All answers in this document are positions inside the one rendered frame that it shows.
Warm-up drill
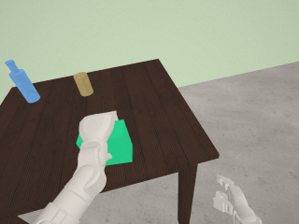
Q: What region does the left robot hand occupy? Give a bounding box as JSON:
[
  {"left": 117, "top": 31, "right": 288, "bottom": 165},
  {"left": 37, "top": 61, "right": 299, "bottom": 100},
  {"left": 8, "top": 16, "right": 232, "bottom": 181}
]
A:
[{"left": 78, "top": 110, "right": 119, "bottom": 161}]

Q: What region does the right robot hand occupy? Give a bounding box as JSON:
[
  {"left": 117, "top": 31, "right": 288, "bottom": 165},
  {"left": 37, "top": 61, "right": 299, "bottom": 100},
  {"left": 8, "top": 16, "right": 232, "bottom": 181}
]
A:
[{"left": 213, "top": 175, "right": 249, "bottom": 218}]

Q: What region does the left robot forearm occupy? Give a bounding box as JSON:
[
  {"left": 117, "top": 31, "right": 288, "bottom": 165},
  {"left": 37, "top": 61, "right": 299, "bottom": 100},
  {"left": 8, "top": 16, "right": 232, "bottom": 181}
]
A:
[{"left": 32, "top": 138, "right": 108, "bottom": 224}]

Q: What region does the table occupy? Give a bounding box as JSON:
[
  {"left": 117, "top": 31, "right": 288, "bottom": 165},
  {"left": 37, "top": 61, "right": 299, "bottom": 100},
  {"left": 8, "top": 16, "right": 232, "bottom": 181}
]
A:
[{"left": 0, "top": 59, "right": 220, "bottom": 224}]

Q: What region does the sponge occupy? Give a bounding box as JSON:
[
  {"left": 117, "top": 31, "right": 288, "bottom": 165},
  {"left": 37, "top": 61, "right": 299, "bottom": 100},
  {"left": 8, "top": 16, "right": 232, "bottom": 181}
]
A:
[{"left": 76, "top": 119, "right": 133, "bottom": 166}]

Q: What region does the right robot forearm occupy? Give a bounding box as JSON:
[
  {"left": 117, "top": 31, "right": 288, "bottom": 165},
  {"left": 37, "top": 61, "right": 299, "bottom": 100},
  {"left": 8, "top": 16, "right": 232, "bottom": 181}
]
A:
[{"left": 232, "top": 204, "right": 263, "bottom": 224}]

